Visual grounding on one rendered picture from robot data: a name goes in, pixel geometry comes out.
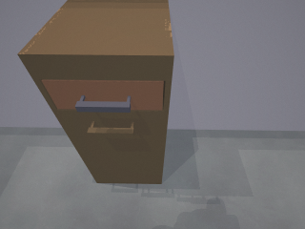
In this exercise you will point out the cabinet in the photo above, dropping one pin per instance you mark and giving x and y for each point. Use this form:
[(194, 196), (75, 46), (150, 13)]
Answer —
[(128, 40)]

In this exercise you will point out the handle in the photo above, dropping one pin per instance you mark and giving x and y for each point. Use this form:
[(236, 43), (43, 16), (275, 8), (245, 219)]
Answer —
[(83, 106), (110, 132)]

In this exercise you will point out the drawer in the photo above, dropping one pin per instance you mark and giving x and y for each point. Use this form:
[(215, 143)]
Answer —
[(146, 95)]

